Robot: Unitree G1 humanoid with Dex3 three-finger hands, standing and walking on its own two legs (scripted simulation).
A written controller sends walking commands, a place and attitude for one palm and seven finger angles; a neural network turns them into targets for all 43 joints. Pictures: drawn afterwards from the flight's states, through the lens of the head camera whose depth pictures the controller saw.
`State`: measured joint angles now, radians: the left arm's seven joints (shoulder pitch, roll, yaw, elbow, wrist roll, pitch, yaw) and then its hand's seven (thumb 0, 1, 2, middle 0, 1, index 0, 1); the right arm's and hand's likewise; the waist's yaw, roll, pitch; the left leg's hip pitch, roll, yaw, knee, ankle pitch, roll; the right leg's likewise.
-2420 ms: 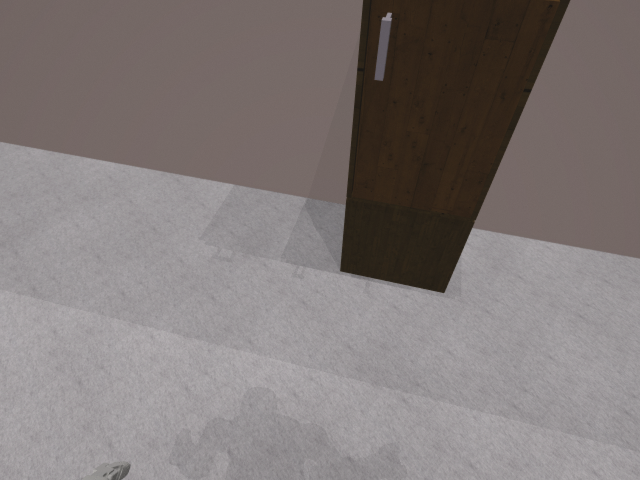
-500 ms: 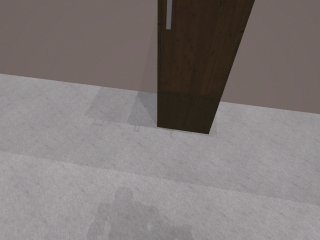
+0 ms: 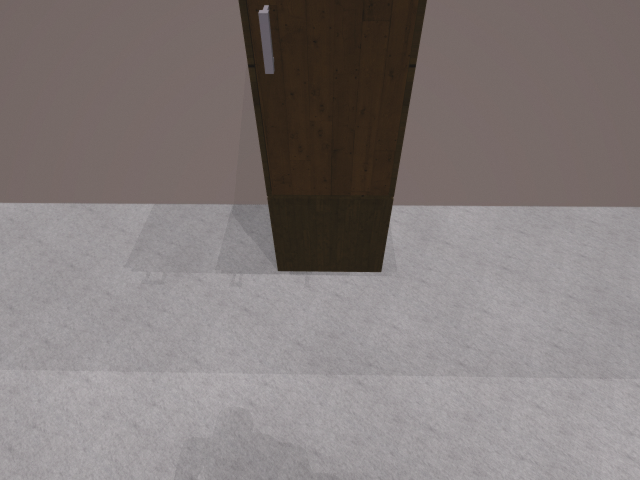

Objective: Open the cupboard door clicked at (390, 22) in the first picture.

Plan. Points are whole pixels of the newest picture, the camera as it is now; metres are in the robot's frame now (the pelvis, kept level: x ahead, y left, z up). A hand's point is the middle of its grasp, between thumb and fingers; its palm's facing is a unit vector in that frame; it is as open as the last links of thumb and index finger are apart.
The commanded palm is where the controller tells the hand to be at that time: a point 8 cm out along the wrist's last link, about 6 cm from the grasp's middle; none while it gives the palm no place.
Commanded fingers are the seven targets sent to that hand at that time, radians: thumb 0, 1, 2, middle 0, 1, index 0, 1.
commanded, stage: take the last steps up to it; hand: left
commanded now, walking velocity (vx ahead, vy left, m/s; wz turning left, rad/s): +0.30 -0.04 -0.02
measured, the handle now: (268, 39) +0.96 +0.18 +0.15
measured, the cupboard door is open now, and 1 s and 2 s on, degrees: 0 0 0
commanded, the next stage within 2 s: come to a stop and stand still in 0.98 s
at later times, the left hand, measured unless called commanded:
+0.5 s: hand out of the picture +0.15 +0.22 -0.17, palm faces +0.02 -0.99 -0.12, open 7.4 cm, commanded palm none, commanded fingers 0.00 0.90 0.90 -0.20 -0.30 -0.20 -0.30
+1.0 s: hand (266, 308) +0.45 +0.14 -0.16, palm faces +0.04 -0.98 -0.17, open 7.2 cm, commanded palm none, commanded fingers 0.00 0.90 0.90 -0.20 -0.30 -0.20 -0.30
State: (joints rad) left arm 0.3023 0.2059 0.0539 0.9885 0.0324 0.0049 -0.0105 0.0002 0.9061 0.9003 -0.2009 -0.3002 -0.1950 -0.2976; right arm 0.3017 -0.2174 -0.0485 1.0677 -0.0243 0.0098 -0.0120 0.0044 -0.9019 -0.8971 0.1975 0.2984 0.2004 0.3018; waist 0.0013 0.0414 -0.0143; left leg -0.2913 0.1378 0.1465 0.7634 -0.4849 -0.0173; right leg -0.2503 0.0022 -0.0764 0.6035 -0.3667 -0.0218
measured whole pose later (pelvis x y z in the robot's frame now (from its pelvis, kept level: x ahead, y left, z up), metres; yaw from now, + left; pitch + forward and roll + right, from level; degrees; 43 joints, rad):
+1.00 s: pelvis +0.35 -0.03 +0.01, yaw +0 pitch -1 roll +0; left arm 0.14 0.13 0.07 1.02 0.00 -0.07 0.01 -0.02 0.93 0.90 -0.20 -0.30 -0.20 -0.30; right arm 0.42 -0.10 -0.04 1.18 -0.01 -0.02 -0.02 0.01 -0.90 -0.90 0.20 0.30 0.20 0.30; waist -0.04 0.02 0.07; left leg -0.34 0.09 0.05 1.20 -0.44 0.02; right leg -0.33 -0.03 -0.19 0.59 -0.24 -0.06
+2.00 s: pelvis +0.33 -0.07 +0.00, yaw +0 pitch -1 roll +0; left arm 0.26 0.17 0.03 0.93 0.02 0.04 0.02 0.00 0.92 0.90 -0.20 -0.30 -0.20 -0.30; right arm 0.36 -0.16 -0.02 0.98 -0.03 0.02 -0.02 0.01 -0.91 -0.90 0.19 0.30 0.20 0.30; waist -0.02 -0.02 -0.02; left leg -0.35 -0.01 0.11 0.61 -0.25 0.08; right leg -0.36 0.00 -0.03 0.81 -0.41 -0.02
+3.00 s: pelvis +0.37 -0.09 +0.02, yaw +0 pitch +0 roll +0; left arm 0.32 0.13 -0.01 1.10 0.02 -0.02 0.04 0.00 0.91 0.90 -0.20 -0.30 -0.19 -0.30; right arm 0.29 -0.14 0.00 1.12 -0.01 -0.03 -0.04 0.01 -0.92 -0.90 0.19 0.30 0.20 0.30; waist 0.00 -0.02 0.01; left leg -0.24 -0.02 0.09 0.46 -0.23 0.04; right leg -0.14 0.00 -0.03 0.47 -0.33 -0.02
